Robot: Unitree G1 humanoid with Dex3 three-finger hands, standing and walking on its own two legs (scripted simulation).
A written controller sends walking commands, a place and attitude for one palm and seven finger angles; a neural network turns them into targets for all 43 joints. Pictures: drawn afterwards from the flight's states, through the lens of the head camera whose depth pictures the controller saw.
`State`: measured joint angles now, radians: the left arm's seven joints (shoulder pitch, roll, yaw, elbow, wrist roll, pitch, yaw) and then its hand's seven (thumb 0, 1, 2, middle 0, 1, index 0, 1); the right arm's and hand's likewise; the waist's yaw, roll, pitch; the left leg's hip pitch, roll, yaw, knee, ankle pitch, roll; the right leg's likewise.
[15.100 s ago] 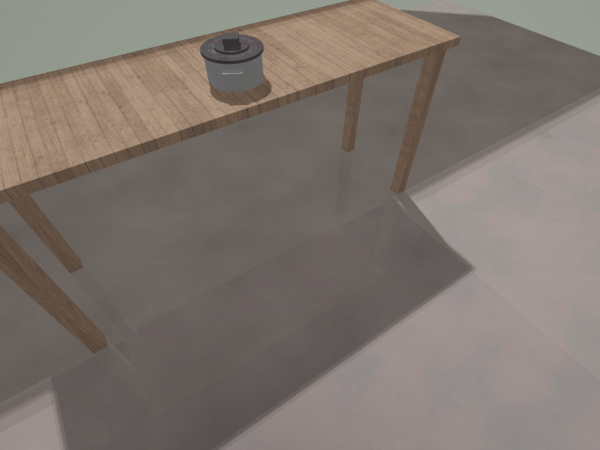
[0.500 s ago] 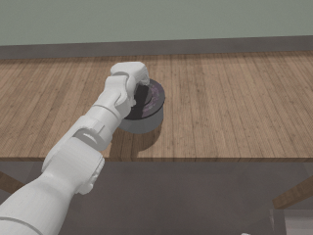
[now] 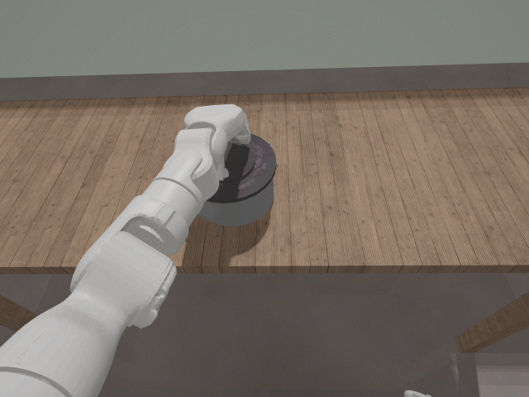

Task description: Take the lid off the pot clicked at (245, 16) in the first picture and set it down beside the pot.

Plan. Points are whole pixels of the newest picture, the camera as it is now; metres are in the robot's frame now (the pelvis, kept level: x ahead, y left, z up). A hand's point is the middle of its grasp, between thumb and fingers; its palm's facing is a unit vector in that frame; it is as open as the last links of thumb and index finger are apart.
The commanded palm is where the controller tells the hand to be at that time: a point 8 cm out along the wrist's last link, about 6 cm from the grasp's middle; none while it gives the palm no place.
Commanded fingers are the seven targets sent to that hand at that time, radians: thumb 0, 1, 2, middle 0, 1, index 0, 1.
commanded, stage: lower the open fingers around the knob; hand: left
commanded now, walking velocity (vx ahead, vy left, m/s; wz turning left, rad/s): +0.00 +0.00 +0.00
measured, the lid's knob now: (227, 154) +0.50 +0.05 +0.08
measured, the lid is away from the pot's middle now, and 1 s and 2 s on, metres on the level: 0.00 0.00 0.00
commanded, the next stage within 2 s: close the fingers and squeeze the knob in 0.72 s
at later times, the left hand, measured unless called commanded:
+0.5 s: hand (221, 158) +0.46 +0.06 +0.11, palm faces -0.32 -0.04 -0.95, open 10.3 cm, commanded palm +0.45 +0.07 +0.15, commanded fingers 0.00 -0.33 1.44 -0.82 -0.08 -0.82 -0.08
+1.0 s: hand (221, 157) +0.46 +0.06 +0.10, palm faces -0.33 -0.03 -0.94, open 10.3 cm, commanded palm +0.45 +0.07 +0.15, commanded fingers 0.00 -0.09 1.11 -0.59 -0.67 -0.59 -0.67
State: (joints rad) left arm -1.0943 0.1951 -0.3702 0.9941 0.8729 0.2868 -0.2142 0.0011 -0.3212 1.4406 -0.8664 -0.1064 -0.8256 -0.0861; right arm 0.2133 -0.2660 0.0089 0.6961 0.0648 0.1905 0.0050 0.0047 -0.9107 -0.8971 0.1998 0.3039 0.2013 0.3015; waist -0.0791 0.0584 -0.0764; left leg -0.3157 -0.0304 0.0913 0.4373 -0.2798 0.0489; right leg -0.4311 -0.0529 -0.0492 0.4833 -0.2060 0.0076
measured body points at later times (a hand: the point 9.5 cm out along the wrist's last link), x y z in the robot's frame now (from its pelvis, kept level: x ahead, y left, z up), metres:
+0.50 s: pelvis +0.00 +0.00 +0.00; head +0.04 -0.03 +0.45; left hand +0.47 +0.06 +0.16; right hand +0.09 -0.26 -0.14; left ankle -0.04 +0.09 -0.74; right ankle +0.01 -0.13 -0.74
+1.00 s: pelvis +0.00 +0.00 +0.00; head +0.04 -0.03 +0.45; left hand +0.48 +0.06 +0.16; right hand +0.09 -0.26 -0.14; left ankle -0.04 +0.09 -0.74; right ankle +0.01 -0.13 -0.74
